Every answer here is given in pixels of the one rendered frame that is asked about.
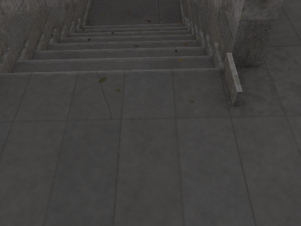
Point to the stairs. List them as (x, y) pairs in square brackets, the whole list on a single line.
[(123, 47)]

